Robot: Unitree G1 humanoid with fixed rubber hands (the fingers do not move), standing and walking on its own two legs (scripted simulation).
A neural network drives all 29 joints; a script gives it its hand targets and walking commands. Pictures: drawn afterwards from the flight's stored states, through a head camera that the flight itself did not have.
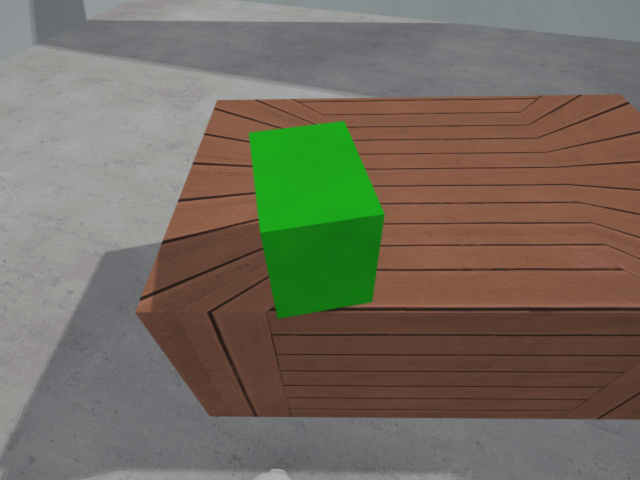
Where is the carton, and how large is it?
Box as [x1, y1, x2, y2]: [249, 121, 384, 318]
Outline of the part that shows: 343,121 249,133 260,233 278,318 369,302 372,298 384,214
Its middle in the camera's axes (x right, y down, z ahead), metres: -0.02 -0.03 +0.71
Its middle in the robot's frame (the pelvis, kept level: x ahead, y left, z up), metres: +0.57 +0.05 -0.03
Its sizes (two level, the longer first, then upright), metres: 0.254 0.178 0.230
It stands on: a pedestal, 0.59 m high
